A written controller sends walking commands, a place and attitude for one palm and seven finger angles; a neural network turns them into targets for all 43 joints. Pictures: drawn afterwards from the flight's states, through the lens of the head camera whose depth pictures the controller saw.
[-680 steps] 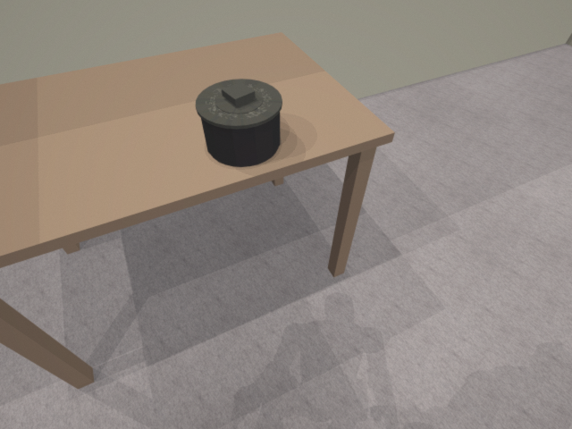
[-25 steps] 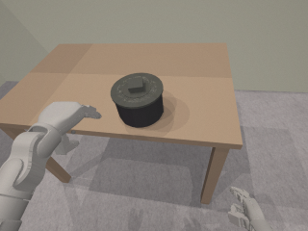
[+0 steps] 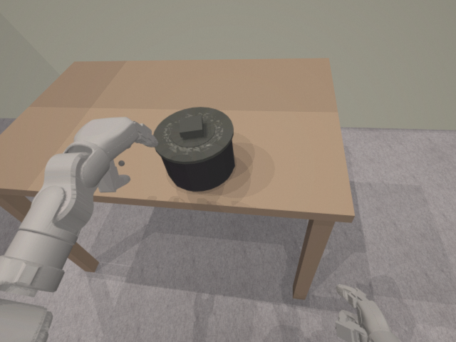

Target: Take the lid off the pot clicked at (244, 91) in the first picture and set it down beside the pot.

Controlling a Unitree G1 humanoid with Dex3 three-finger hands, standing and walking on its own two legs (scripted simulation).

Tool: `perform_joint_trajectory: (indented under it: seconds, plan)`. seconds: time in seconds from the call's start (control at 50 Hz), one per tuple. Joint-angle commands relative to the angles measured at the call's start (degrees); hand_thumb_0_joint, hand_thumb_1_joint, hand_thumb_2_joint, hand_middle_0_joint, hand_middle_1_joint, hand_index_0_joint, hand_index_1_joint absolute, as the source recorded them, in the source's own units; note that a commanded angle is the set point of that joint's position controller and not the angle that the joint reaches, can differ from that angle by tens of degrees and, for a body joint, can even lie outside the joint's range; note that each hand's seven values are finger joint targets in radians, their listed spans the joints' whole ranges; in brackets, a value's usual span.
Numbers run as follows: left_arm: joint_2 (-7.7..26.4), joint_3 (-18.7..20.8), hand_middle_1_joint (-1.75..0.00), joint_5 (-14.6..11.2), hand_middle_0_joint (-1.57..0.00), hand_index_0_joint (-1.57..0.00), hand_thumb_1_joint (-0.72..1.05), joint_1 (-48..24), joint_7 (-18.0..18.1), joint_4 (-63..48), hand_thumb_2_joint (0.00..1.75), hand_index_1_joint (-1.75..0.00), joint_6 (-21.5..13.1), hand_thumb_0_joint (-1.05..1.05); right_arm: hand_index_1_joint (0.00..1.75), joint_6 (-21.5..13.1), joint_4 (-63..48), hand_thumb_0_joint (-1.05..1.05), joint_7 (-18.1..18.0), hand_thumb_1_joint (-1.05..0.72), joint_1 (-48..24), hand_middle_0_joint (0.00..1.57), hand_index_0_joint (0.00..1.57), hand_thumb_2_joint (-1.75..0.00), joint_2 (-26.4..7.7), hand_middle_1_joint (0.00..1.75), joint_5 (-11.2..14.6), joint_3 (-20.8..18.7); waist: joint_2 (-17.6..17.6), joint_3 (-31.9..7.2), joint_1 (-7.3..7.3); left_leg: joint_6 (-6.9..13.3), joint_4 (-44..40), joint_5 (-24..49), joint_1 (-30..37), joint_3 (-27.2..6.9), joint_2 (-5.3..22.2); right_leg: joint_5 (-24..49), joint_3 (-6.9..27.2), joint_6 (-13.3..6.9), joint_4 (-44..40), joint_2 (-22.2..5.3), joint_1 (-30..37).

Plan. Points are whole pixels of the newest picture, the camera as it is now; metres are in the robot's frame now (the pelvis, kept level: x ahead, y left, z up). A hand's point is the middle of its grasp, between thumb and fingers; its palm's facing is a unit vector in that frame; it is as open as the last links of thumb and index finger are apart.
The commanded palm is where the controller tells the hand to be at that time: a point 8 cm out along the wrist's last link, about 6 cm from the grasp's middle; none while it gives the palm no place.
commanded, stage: move the open hand above the knob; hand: left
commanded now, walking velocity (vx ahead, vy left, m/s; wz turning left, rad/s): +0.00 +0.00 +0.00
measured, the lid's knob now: (191, 126) +0.54 +0.14 +0.07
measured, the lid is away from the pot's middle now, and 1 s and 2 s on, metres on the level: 0.00 0.00 0.00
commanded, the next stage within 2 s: lower the open fingers around the knob in 1.78 s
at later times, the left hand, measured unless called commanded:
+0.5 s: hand (155, 137) +0.43 +0.17 +0.15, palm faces -0.24 -0.01 -0.97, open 10.0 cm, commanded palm +0.42 +0.17 +0.21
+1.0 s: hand (182, 114) +0.50 +0.14 +0.14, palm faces -0.31 +0.02 -0.95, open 10.0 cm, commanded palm +0.50 +0.14 +0.21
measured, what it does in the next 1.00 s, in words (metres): stands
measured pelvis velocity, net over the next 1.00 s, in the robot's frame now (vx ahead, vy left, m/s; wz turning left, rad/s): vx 0.03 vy -0.01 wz -0.01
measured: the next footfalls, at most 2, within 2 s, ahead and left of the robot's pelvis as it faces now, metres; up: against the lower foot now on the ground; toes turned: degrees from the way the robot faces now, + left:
none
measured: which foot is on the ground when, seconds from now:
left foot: down 0.00-1.00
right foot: down 0.00-1.00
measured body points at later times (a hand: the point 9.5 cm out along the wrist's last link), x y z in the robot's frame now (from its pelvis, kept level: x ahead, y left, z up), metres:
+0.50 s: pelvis +0.01 -0.01 +0.00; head +0.04 -0.05 +0.45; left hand +0.43 +0.17 +0.20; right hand +0.18 -0.24 -0.12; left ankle +0.01 +0.07 -0.74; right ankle +0.01 -0.12 -0.74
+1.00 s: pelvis +0.03 -0.01 +0.00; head +0.08 -0.04 +0.44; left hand +0.51 +0.13 +0.19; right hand +0.11 -0.27 -0.15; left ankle +0.01 +0.07 -0.74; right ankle +0.01 -0.12 -0.74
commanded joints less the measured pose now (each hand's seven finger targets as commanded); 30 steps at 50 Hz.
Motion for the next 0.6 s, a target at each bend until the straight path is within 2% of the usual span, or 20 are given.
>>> perform_joint_trajectory:
  seconds: [0.0, 0.06, 0.08, 0.1, 0.12, 0.16, 0.18, 0.2, 0.22, 0.28, 0.3, 0.34, 0.38, 0.4, 0.42, 0.44, 0.48, 0.5, 0.52, 0.58]
  plan:
    - [15.08, 6.82, -0.08, 1.98, -0.84, -0.84, -0.29, -27.44, 1.39, -17.65, 1.43, -0.08, -0.28, 0.0, 0.3, -2.04, -9.84, 0.0, -0.31, -0.9, -9.31, 0.2, 0.2, -0.9, -6.23, 0.3, 0.16, -2.71, -4.81, -21.83, -0.66, -1.07, -1.4, 15.11, 8.45, -5.16, 1.4, 12.38, 2.56, -2.47, -0.77, 1.43, 7.66]
    - [20.09, 10.76, -0.08, 2.93, -0.84, -0.84, -0.29, -34.23, 2.56, -13.89, 1.43, -0.08, -1.19, 0.0, 0.3, -2.58, -7.71, 0.0, -1.59, -0.9, -7.24, 0.2, 0.2, -0.9, -5.95, 0.3, -0.15, -2.61, -3.12, -22.74, -0.88, -1.15, -0.81, 17.66, 9.92, -5.98, 1.37, 13.61, 2.71, -2.66, -0.21, 1.75, 7.35]
    - [21.28, 13.0, -0.08, 2.2, -0.84, -0.84, -0.29, -31.82, 3.15, -11.98, 1.43, -0.08, -1.3, 0.0, 0.3, -2.72, -7.75, 0.0, -1.72, -0.9, -6.45, 0.2, 0.2, -0.9, -6.39, 0.3, -0.16, -2.69, -2.88, -22.36, -0.74, -1.05, -0.3, 18.4, 9.88, -6.09, 1.21, 14.22, 2.78, -2.9, -0.29, 2.15, 7.4]
    - [21.86, 13.54, -0.08, 2.71, -0.84, -0.84, -0.29, -31.41, 3.31, -8.48, 1.43, -0.08, -1.38, 0.0, 0.3, -2.69, -7.34, 0.0, -1.75, -0.9, -6.11, 0.2, 0.2, -0.9, -5.7, 0.3, -0.17, -2.03, -4.34, -23.29, -0.04, -1.3, -1.05, 20.4, 8.75, -5.76, 1.27, 15.24, 2.72, -2.85, 0.09, 1.89, 9.21]
    - [17.95, 11.34, -0.08, 1.77, -0.84, -0.84, -0.29, -27.5, 3.33, -2.74, 1.43, -0.08, -1.35, 0.0, 0.3, -2.71, -7.38, 0.0, -1.76, -0.9, -5.71, 0.2, 0.2, -0.9, -5.33, 0.3, 0.21, -1.97, -7.19, -19.89, -0.17, -1.21, -0.93, 18.41, 6.53, -5.01, 1.16, 14.87, 2.5, -2.55, 0.06, 1.88, 8.04]
    - [10.66, 5.65, -0.08, 0.46, -0.84, -0.84, -0.29, -23.96, 3.14, 1.89, 1.43, -0.08, -0.46, 0.0, 0.3, -1.93, -7.22, 0.0, -1.22, -0.9, -5.56, 0.2, 0.2, -0.9, -5.62, 0.3, 0.81, -2.19, -8.73, -15.5, -0.74, -1.39, -1.5, 13.98, 4.13, -4.26, 1.21, 12.71, 1.91, -2.3, -0.33, 1.57, 4.97]
    - [6.33, 2.93, -0.08, -0.22, -0.84, -0.84, -0.29, -20.71, 2.89, 1.83, 1.43, -0.08, 0.12, 0.0, 0.3, -1.88, -8.05, 0.0, -0.59, -0.9, -6.12, 0.2, 0.2, -0.9, -5.82, 0.3, 1.31, -2.72, -7.47, -15.71, -1.22, -1.26, -0.72, 14.58, 4.93, -4.17, 1.17, 12.87, 1.9, -2.55, 0.0, 1.74, 4.1]
    - [4.28, -0.34, -0.08, 0.07, -0.84, -0.84, -0.29, -22.78, 2.16, -0.75, 1.43, -0.08, 0.63, 0.0, 0.3, -1.46, -8.3, 0.0, -0.15, -0.9, -6.88, 0.2, 0.2, -0.9, -5.76, 0.3, 1.24, -2.6, -6.84, -17.06, -1.38, -1.49, -1.22, 15.1, 5.6, -3.79, 1.15, 13.13, 1.77, -2.37, -0.05, 1.37, 4.22]
    - [3.85, -0.96, -0.08, 0.11, -0.84, -0.84, -0.29, -24.55, 1.97, -4.2, 1.43, -0.08, 0.78, 0.0, 0.3, -1.5, -8.92, 0.0, 0.16, -0.9, -7.35, 0.2, 0.2, -0.9, -5.79, 0.3, 1.18, -3.06, -6.08, -18.43, -1.35, -1.27, -0.44, 16.06, 6.8, -4.05, 1.08, 13.84, 1.89, -2.37, 0.22, 1.42, 4.35]
    - [8.4, 0.88, -0.08, 1.83, -0.84, -0.84, -0.29, -32.34, 2.14, -9.33, 1.43, -0.08, 1.1, 0.0, 0.3, -1.28, -9.09, 0.0, -0.09, -0.9, -8.06, 0.2, 0.2, -0.9, -6.25, 0.3, 0.84, -3.25, -4.73, -22.21, -2.52, -0.7, 1.27, 17.39, 9.22, -4.8, 0.77, 15.62, 2.56, -2.43, 0.64, 1.88, 4.93]
    - [14.81, 4.89, -0.08, 3.32, -0.84, -0.84, -0.29, -38.74, 2.51, -11.54, 1.43, -0.08, 0.7, 0.0, 0.3, -1.3, -8.32, 0.0, -0.42, -0.9, -6.9, 0.2, 0.2, -0.9, -6.26, 0.3, 0.57, -2.94, -4.23, -25.6, -1.94, -0.93, 0.52, 19.54, 10.01, -5.39, 0.95, 16.4, 2.76, -2.46, 0.79, 1.65, 7.29]
    - [18.52, 7.89, -0.08, 3.8, -0.84, -0.84, -0.29, -41.41, 3.32, -3.26, 1.43, -0.08, 0.53, 0.0, 0.3, -1.18, -6.51, 0.0, -1.67, -0.9, -5.14, 0.2, 0.2, -0.9, -6.32, 0.3, 0.75, -2.45, -6.58, -22.36, -2.38, -0.74, 0.14, 15.74, 7.09, -4.72, 0.74, 15.39, 2.75, -2.44, 0.51, 1.85, 7.01]
    - [17.55, 7.7, -0.08, 2.94, -0.84, -0.84, -0.29, -41.38, 4.0, 2.09, 1.43, -0.08, 0.46, 0.0, 0.3, -0.81, -5.97, 0.0, -2.29, -0.9, -4.38, 0.2, 0.2, -0.9, -6.43, 0.3, 1.24, -2.36, -7.02, -19.67, -2.72, -0.58, -0.3, 12.72, 5.19, -4.31, 0.6, 13.65, 2.72, -2.61, 0.06, 1.89, 5.89]
    - [15.36, 5.65, -0.08, 3.17, -0.84, -0.84, -0.29, -41.78, 4.04, 5.54, 1.43, -0.08, 0.68, 0.0, 0.3, -0.72, -5.53, 0.0, -2.45, -0.9, -4.37, 0.2, 0.2, -0.9, -5.74, 0.3, 1.25, -1.84, -7.93, -19.62, -2.56, -0.95, -1.06, 13.02, 4.38, -4.15, 0.72, 13.21, 2.44, -2.53, 0.42, 1.66, 6.19]
    - [10.92, 2.39, -0.08, 2.34, -0.84, -0.84, -0.29, -41.38, 3.87, 7.4, 1.43, -0.08, 0.76, 0.0, 0.3, -0.7, -5.58, 0.0, -2.4, -0.9, -4.24, 0.2, 0.2, -0.9, -5.57, 0.3, 1.48, -2.01, -8.13, -18.55, -2.88, -0.84, -0.9, 12.41, 4.17, -3.97, 0.65, 12.82, 2.25, -2.42, 0.29, 1.52, 4.83]
    - [10.16, 2.01, -0.08, 1.9, -0.84, -0.84, -0.29, -40.77, 3.98, 6.77, 1.43, -0.08, 0.74, 0.0, 0.3, -0.66, -5.66, 0.0, -2.08, -0.9, -4.01, 0.2, 0.2, -0.9, -5.76, 0.3, 1.48, -2.29, -7.01, -19.98, -2.6, -0.9, -0.73, 13.12, 4.93, -4.1, 0.74, 13.2, 2.15, -2.48, 0.7, 1.44, 4.83]
    - [4.12, -2.33, -0.08, 1.58, -0.84, -0.84, -0.29, -38.12, 3.52, 8.6, 1.43, -0.08, 1.28, 0.0, 0.3, -0.69, -6.47, 0.0, -1.53, -0.9, -4.56, 0.2, 0.2, -0.9, -5.89, 0.3, 1.57, -2.62, -4.83, -21.59, -3.23, -0.94, 0.58, 15.46, 6.83, -4.23, 0.52, 14.04, 1.94, -2.67, 1.29, 1.61, 3.12]
    - [4.61, -2.47, -0.08, 2.23, -0.84, -0.84, -0.29, -39.31, 3.25, 8.87, 1.43, -0.08, 1.44, 0.0, 0.3, -0.55, -6.12, 0.0, -1.22, -0.9, -4.07, 0.2, 0.2, -0.9, -5.82, 0.3, 1.44, -2.58, -5.22, -22.93, -3.14, -1.14, 0.68, 16.93, 7.45, -4.3, 0.7, 14.59, 1.97, -2.57, 1.47, 1.54, 3.42]
    - [3.11, -4.22, -0.08, 2.56, -0.84, -0.84, -0.29, -41.18, 2.92, 8.31, 1.43, -0.08, 1.48, 0.0, 0.3, -0.39, -6.2, 0.0, -0.98, -0.9, -4.03, 0.2, 0.2, -0.9, -5.92, 0.3, 1.41, -2.7, -5.0, -22.61, -3.71, -1.15, 1.07, 17.45, 7.8, -4.54, 0.69, 14.88, 1.69, -2.53, 1.51, 1.64, 2.37]
    - [7.89, -1.17, -0.08, 3.4, -0.84, -0.84, -0.29, -46.61, 3.15, 12.79, 1.43, -0.08, 1.83, 0.0, 0.3, 0.31, -5.13, 0.0, -1.64, -0.9, -2.92, 0.2, 0.2, -0.9, -6.86, 0.3, 1.75, -2.89, -9.2, -20.99, -4.76, -0.55, 1.26, 13.0, 5.11, -4.1, 0.61, 13.79, 1.94, -2.39, 0.95, 1.88, 2.36]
